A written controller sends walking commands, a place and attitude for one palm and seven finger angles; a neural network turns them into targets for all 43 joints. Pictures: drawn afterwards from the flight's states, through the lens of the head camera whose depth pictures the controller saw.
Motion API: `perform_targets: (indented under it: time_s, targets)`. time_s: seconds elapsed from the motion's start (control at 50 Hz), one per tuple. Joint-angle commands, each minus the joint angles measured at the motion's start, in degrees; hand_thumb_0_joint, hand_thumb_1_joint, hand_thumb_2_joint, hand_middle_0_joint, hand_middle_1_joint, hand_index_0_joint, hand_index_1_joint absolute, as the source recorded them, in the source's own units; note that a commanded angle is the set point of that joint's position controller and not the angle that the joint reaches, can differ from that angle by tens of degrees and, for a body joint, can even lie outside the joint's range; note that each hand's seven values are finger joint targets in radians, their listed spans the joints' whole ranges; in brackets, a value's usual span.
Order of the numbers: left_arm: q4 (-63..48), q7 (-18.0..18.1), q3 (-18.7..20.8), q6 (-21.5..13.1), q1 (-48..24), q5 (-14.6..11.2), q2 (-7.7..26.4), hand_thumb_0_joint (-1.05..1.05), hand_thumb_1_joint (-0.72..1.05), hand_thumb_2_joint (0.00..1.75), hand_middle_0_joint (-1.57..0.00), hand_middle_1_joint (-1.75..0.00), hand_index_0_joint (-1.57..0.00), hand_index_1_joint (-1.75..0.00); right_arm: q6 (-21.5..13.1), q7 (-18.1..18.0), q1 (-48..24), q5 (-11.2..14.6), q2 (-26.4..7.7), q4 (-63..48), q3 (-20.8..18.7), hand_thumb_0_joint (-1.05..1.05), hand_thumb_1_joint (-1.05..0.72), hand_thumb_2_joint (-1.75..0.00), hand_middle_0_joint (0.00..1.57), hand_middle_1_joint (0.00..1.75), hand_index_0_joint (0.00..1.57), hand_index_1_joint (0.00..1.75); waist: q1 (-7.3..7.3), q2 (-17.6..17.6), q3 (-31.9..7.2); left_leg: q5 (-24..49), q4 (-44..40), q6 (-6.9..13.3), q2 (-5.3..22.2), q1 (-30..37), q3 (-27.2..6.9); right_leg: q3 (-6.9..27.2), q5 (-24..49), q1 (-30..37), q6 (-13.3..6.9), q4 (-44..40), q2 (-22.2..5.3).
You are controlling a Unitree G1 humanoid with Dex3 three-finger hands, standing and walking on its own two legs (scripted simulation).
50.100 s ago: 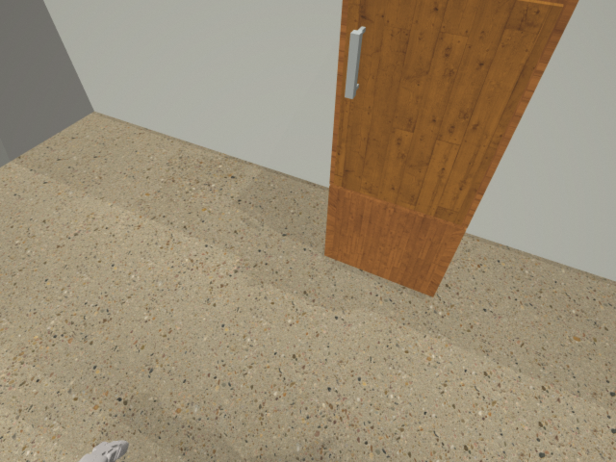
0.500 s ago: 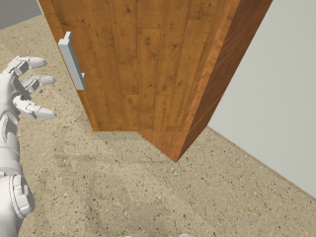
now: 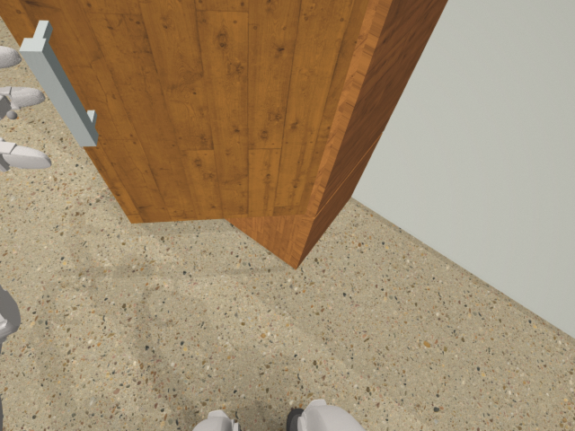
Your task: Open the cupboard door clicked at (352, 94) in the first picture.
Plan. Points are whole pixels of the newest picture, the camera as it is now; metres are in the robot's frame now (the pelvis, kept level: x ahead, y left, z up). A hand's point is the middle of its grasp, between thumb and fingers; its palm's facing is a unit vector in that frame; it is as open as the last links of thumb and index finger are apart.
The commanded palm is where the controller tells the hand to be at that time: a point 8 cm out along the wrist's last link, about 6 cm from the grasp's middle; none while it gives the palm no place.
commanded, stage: move the hooked fingers beside the handle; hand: left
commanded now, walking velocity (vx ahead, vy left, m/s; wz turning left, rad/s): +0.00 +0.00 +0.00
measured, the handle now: (68, 89) +0.55 +0.25 +0.11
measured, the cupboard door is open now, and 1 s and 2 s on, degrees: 42 42 42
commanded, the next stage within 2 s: slide the fingers in behind the handle in 0.74 s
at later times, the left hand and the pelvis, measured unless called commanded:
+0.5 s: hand out of the picture +0.47 +0.31 +0.12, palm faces +0.01 -1.00 +0.00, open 14.0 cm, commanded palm +0.46 +0.36 +0.11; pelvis +0.01 +0.01 +0.00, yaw +0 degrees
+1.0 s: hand (5, 131) +0.48 +0.31 +0.11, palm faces +0.01 -1.00 -0.01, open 14.0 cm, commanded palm +0.46 +0.34 +0.11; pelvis +0.00 +0.02 -0.01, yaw +0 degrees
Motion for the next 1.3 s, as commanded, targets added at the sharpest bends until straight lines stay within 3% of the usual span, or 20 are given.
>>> perform_targets:
  time_s: [0.0,0.14,0.2,0.24,0.28,0.3,0.38,0.44,0.52,0.62,0.68,0.78,0.84,0.9,0.94,1.02,1.06,1.14,1.2,1.28]
  targets:
    - [-11.91,-0.35,4.73,-3.77,-19.47,-0.92,23.91,0.00,-0.50,0.30,-0.30,-1.20,-0.30,-1.20,-0.20,-0.51,9.66,-0.39,-10.90,-4.26,-3.88,0.00,-0.90,-0.90,0.20,0.30,0.20,0.30,2.64,9.27,-26.73,26.28,-3.74,-1.00,0.29,14.25,-3.89,3.81,20.45,14.09,0.09,-1.94,-0.10]
    - [-11.88,-4.16,5.25,-2.81,-18.37,-3.14,23.44,0.00,-0.50,0.30,-0.30,-1.20,-0.30,-1.20,1.04,-0.13,10.22,-0.13,-11.28,-4.92,-4.32,0.00,-0.90,-0.90,0.20,0.30,0.20,0.30,1.70,7.38,-25.54,25.82,-3.09,-0.25,0.49,13.03,-3.48,3.66,21.67,13.18,0.53,-2.17,0.38]
    - [-15.85,-4.57,7.00,-3.59,-17.47,-3.31,25.37,0.00,-0.50,0.30,-0.30,-1.20,-0.30,-1.20,1.17,0.04,10.47,-0.30,-11.25,-5.07,-4.70,0.00,-0.90,-0.90,0.20,0.30,0.20,0.30,3.00,12.62,-29.03,31.77,-2.61,-0.85,0.58,17.47,-3.92,3.43,23.74,12.79,-0.07,-1.33,0.63]
    - [-15.26,-4.59,4.69,-3.67,-17.02,-3.63,21.74,0.00,-0.50,0.30,-0.30,-1.20,-0.30,-1.20,1.33,0.32,10.24,-0.25,-10.78,-4.98,-4.54,0.00,-0.90,-0.90,0.20,0.30,0.20,0.30,1.98,11.57,-26.40,31.66,-2.41,-0.89,0.82,18.16,-4.00,2.95,22.18,10.03,0.16,-1.84,0.85]
    - [-15.89,-4.89,4.53,-3.88,-18.23,-4.55,21.00,0.00,-0.50,0.30,-0.30,-1.20,-0.30,-1.20,1.46,0.34,10.13,-0.21,-10.89,-4.84,-4.63,0.00,-0.90,-0.90,0.20,0.30,0.20,0.30,1.58,11.01,-25.92,31.79,-2.14,-0.80,0.83,18.15,-4.08,2.93,22.36,9.81,-0.07,-1.74,1.09]
    - [-16.15,-4.77,6.15,-3.77,-17.74,-4.35,23.10,0.00,-0.50,0.30,-0.30,-1.20,-0.30,-1.20,1.36,0.28,10.32,-0.32,-11.26,-4.57,-5.02,0.00,-0.90,-0.90,0.20,0.30,0.20,0.30,1.99,10.87,-26.77,32.53,-2.28,-1.07,0.99,18.96,-4.64,2.74,21.94,9.75,0.01,-1.72,1.00]
    - [-17.04,-5.07,1.16,-3.60,-18.60,-4.96,16.40,0.00,-0.50,0.30,-0.30,-1.20,-0.30,-1.20,1.58,0.42,9.55,-0.17,-10.56,-4.60,-4.53,0.00,-0.90,-0.90,0.20,0.30,0.20,0.30,1.46,14.34,-25.03,35.93,-2.24,-2.22,1.40,23.31,-5.51,1.70,19.02,4.86,-0.42,-1.85,1.28]
    - [-15.96,-4.03,0.47,-2.83,-17.85,-4.58,15.45,0.00,-0.50,0.30,-0.30,-1.20,-0.30,-1.20,1.75,0.51,9.55,-0.30,-10.71,-4.37,-4.62,0.00,-0.90,-0.90,0.20,0.30,0.20,0.30,1.34,11.62,-24.01,35.26,-2.42,-2.72,1.80,23.48,-6.38,1.19,16.58,3.19,-0.15,-2.09,1.23]
    - [-14.66,-2.03,1.31,-2.50,-21.90,-3.94,17.20,0.00,-0.50,0.30,-0.30,-1.20,-0.30,-1.20,1.49,0.14,9.16,-0.28,-10.86,-4.32,-4.32,0.00,-0.90,-0.90,0.20,0.30,0.20,0.30,0.61,9.75,-22.42,29.98,-2.81,-2.49,1.53,20.00,-6.23,1.34,15.49,3.87,-0.16,-1.73,0.95]
    - [-19.00,-0.10,2.72,-5.14,-22.19,-2.57,18.94,0.00,-0.50,0.30,-0.30,-1.20,-0.30,-1.20,1.14,0.56,9.25,-0.80,-10.51,-4.67,-4.38,0.00,-0.90,-0.90,0.20,0.30,0.20,0.30,2.24,15.38,-28.88,39.24,-1.72,-4.75,2.24,26.60,-7.60,1.07,16.20,3.13,-0.50,-0.50,1.16]
    - [-17.41,-0.36,3.53,-5.02,-19.61,-3.54,18.76,0.00,-0.50,0.30,-0.30,-1.20,-0.30,-1.20,1.08,0.63,9.22,-0.68,-10.66,-5.04,-4.49,0.00,-0.90,-0.90,0.20,0.30,0.20,0.30,2.43,12.04,-28.32,39.76,-1.92,-4.56,2.25,25.07,-7.55,0.85,17.30,5.22,-0.58,-0.48,1.44]
    - [-12.26,-1.90,-0.21,-2.18,-17.51,-3.37,14.71,0.00,-0.50,0.30,-0.30,-1.20,-0.30,-1.20,1.66,0.52,9.00,-0.29,-10.64,-5.13,-3.96,0.00,-0.90,-0.90,0.20,0.30,0.20,0.30,1.82,11.47,-21.66,33.81,-2.89,-3.71,1.87,21.07,-6.87,0.61,14.64,2.94,-0.50,-1.40,1.24]
    - [-12.14,-1.59,-0.77,-2.22,-19.60,-3.37,14.50,0.00,-0.50,0.30,-0.30,-1.20,-0.30,-1.20,1.55,0.30,9.28,-0.30,-10.88,-4.95,-4.01,0.00,-0.90,-0.90,0.20,0.30,0.20,0.30,0.54,7.82,-20.45,27.67,-3.44,-3.09,1.84,18.61,-6.84,0.67,12.79,2.79,-0.29,-1.74,1.15]
    - [-16.50,-1.24,-0.09,-4.45,-23.58,-3.74,15.57,0.00,-0.50,0.30,-0.30,-1.20,-0.30,-1.20,1.24,0.15,9.54,-0.59,-11.00,-4.59,-4.13,0.00,-0.90,-0.90,0.20,0.30,0.20,0.30,0.70,12.04,-24.47,28.81,-3.13,-3.75,1.90,21.72,-7.36,0.97,12.27,2.32,-0.61,-1.22,1.11]
    - [-17.29,-0.82,-2.12,-5.41,-24.13,-3.74,12.33,0.00,-0.50,0.30,-0.30,-1.20,-0.30,-1.20,1.04,0.35,9.63,-0.72,-10.66,-4.00,-4.22,0.00,-0.90,-0.90,0.20,0.30,0.20,0.30,0.27,13.15,-24.78,29.87,-2.83,-4.27,2.32,24.36,-8.25,0.67,10.80,-0.14,-0.64,-1.22,1.24]
    - [-18.33,0.10,-0.02,-5.73,-23.40,-4.23,13.87,0.00,-0.50,0.30,-0.30,-1.20,-0.30,-1.20,0.94,0.48,9.85,-0.87,-10.74,-3.50,-4.42,0.00,-0.90,-0.90,0.20,0.30,0.20,0.30,1.26,13.55,-27.33,32.15,-2.60,-4.60,2.42,25.42,-8.43,0.62,11.66,1.30,-0.75,-0.92,1.24]
    - [-16.29,0.78,-1.23,-4.39,-21.63,-3.84,12.01,0.00,-0.50,0.30,-0.30,-1.20,-0.30,-1.20,0.94,0.64,9.56,-0.66,-10.38,-3.70,-4.26,0.00,-0.90,-0.90,0.20,0.30,0.20,0.30,1.23,11.84,-25.26,29.74,-2.89,-3.92,2.08,22.82,-7.71,0.68,11.85,2.14,-0.55,-1.24,1.17]
    - [-19.01,3.08,-0.75,-3.48,-19.50,-2.52,12.80,0.00,-0.50,0.30,-0.30,-1.20,-0.30,-1.20,1.09,0.92,9.39,-0.62,-10.00,-4.77,-4.32,0.00,-0.90,-0.90,0.20,0.30,0.20,0.30,2.65,13.89,-25.94,32.45,-3.09,-4.03,1.93,22.92,-7.21,0.73,13.59,3.74,-0.56,-1.06,0.97]
    - [-20.37,4.37,1.21,-3.96,-18.09,-3.16,13.68,0.00,-0.50,0.30,-0.30,-1.20,-0.30,-1.20,1.10,1.10,9.49,-0.63,-9.94,-5.30,-4.51,0.00,-0.90,-0.90,0.20,0.30,0.20,0.30,3.01,10.05,-27.43,33.49,-2.87,-3.42,1.88,21.66,-6.48,1.14,16.95,7.45,-0.38,-0.84,1.23]
    - [-19.53,4.80,-3.25,-4.24,-20.55,-3.57,7.73,0.00,-0.50,0.30,-0.30,-1.20,-0.30,-1.20,0.88,1.15,8.48,-0.33,-9.49,-5.29,-4.24,0.00,-0.90,-0.90,0.20,0.30,0.20,0.30,1.19,10.09,-22.21,27.72,-3.71,-2.53,1.60,19.51,-5.87,1.25,15.11,6.08,-0.42,-1.54,1.05]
